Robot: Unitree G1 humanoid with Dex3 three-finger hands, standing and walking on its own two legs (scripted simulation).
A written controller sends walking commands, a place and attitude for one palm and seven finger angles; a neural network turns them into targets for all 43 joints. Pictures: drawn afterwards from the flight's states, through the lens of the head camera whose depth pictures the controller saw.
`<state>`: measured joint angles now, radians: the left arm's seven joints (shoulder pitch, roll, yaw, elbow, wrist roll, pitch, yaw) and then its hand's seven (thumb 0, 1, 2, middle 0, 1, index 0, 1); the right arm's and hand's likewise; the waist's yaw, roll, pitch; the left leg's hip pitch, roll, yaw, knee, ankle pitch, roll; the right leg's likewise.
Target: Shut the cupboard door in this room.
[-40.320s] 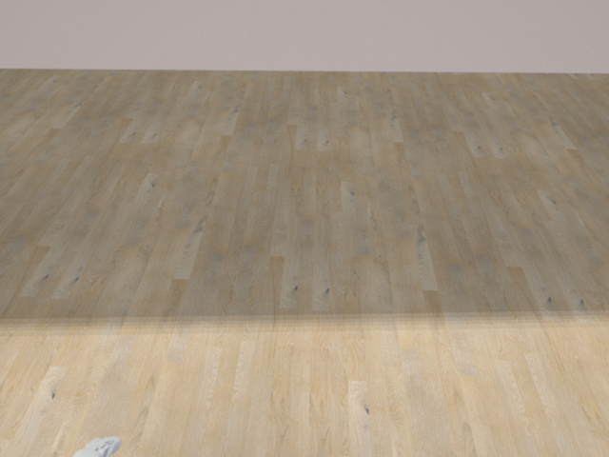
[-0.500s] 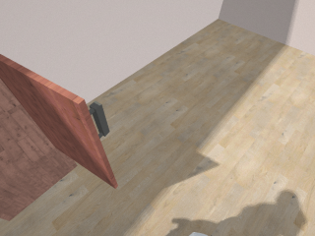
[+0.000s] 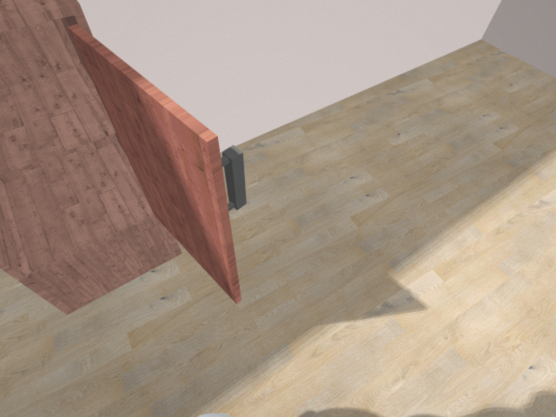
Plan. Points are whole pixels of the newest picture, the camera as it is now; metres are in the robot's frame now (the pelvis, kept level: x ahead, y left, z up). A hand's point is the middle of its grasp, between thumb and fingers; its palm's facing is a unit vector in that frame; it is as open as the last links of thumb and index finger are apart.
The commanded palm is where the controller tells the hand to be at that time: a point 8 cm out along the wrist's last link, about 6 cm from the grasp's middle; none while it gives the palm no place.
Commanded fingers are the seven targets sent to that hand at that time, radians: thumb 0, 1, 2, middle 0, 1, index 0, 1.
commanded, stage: turn or walk to find it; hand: left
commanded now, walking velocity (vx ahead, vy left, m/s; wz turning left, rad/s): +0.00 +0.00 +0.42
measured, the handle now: (226, 186) +0.48 +0.13 -0.01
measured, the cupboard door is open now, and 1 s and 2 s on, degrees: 100 100 100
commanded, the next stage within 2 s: stand and wait in 0.10 s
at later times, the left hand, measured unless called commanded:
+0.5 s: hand out of the picture +0.04 +0.17 -0.16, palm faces +0.11 -0.97 -0.24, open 7.4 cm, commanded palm none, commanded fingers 0.00 0.90 0.90 -0.20 -0.30 -0.20 -0.30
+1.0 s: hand out of the picture -0.01 +0.22 -0.16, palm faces +0.33 -0.92 -0.24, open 7.4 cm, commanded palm none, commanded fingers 0.00 0.90 0.90 -0.20 -0.30 -0.20 -0.30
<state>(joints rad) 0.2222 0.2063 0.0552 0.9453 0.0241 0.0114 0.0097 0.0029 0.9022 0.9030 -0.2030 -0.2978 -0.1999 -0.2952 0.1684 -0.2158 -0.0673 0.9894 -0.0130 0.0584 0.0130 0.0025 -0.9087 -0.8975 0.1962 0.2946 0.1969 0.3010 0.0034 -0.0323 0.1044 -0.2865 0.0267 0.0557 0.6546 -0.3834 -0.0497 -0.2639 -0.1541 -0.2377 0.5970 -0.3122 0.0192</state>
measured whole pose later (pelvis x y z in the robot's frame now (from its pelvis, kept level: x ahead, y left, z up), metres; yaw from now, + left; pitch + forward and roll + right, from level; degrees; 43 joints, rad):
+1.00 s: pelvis -0.01 +0.01 +0.01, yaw +17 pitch +1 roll +0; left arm 0.18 0.23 0.07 1.00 0.01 0.05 0.01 0.01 0.91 0.90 -0.20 -0.30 -0.19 -0.29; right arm 0.19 -0.17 -0.05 1.01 -0.03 0.02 -0.01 0.00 -0.91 -0.90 0.20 0.30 0.20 0.30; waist 0.00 -0.02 0.06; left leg -0.24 -0.02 -0.01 0.45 -0.23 0.03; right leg -0.43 -0.07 -0.05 0.97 -0.45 0.05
